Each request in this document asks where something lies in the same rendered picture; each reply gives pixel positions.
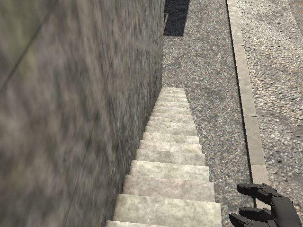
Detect stairs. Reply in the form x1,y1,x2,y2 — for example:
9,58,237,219
105,87,223,227

